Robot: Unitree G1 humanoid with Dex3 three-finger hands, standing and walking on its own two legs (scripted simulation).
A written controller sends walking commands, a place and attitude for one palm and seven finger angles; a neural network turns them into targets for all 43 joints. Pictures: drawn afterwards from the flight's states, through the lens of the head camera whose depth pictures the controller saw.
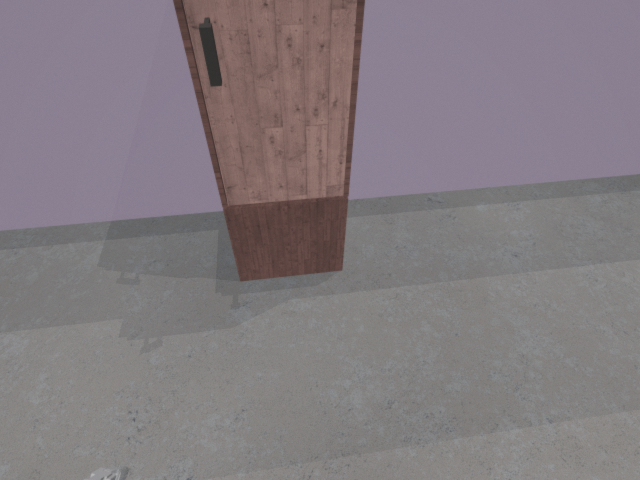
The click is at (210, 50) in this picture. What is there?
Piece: cupboard door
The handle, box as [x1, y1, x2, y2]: [199, 18, 221, 86]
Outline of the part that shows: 205,18 204,22 199,24 199,31 211,86 221,85 221,78 211,23 209,22 209,18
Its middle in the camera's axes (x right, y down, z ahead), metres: -0.24 -0.41 +0.84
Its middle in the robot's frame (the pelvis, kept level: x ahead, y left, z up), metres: +0.91 +0.29 +0.13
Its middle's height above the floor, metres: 0.90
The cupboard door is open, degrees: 0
